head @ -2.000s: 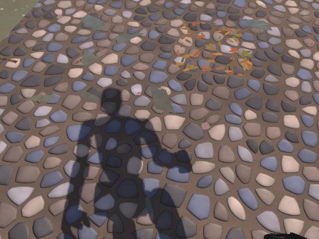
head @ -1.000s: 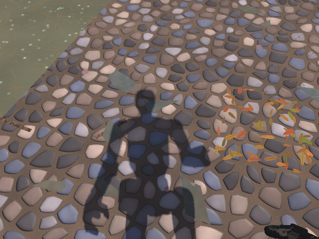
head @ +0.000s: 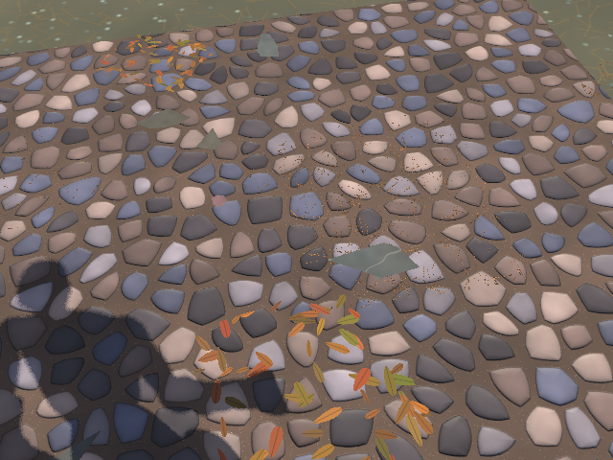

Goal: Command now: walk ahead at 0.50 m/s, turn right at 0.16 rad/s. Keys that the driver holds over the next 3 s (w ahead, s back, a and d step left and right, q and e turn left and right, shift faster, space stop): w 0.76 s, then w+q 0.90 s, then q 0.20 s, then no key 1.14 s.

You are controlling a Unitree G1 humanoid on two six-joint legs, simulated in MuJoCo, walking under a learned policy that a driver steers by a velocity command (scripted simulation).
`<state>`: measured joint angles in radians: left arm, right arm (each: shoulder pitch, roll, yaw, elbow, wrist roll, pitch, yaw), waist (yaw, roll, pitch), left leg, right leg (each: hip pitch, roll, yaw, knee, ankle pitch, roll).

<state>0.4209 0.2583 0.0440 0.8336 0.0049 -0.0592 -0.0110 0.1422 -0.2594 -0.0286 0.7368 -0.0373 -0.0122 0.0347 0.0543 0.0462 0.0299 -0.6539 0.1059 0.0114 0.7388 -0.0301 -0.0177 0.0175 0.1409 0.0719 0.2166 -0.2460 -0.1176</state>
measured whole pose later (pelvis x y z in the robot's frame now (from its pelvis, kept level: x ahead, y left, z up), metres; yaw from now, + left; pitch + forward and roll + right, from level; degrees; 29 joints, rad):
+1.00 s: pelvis +0.55 -0.01 +0.01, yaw +4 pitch +0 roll -1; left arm 0.38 0.23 0.04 0.96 0.02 -0.10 0.00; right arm 0.22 -0.26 -0.05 0.90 -0.02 -0.01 0.04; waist 0.02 0.05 0.03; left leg -0.64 0.08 -0.04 0.96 -0.11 0.04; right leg -0.02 0.07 -0.16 0.21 -0.20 -0.09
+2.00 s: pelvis +1.03 +0.10 +0.00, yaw +38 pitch +0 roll +1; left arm 0.21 0.24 0.02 0.78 0.02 -0.05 0.01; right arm 0.22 -0.31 -0.08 0.79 -0.02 0.03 0.02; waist 0.00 0.04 0.09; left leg -0.52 -0.06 -0.06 1.11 -0.40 0.00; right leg -0.29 -0.03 -0.09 0.42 -0.14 -0.04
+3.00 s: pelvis +1.05 +0.13 +0.00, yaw +40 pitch -2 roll +0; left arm 0.27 0.18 0.00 1.10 0.01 0.00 0.03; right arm 0.25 -0.19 0.00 1.12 -0.01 0.00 -0.03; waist 0.00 0.00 0.03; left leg -0.18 -0.03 -0.02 0.38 -0.17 0.02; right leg -0.14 0.00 -0.01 0.39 -0.22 -0.01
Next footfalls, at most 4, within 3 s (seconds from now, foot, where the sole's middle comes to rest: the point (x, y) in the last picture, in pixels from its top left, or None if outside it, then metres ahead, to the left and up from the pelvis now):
0.14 left None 0.26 0.12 -0.78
0.68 right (381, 429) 0.55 -0.08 -0.78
1.24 left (303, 318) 0.82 0.11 -0.78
1.78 right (327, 216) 1.15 0.06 -0.78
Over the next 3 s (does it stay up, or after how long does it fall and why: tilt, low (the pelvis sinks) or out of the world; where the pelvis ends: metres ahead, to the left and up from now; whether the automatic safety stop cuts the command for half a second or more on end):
stays up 1.05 0.13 0.00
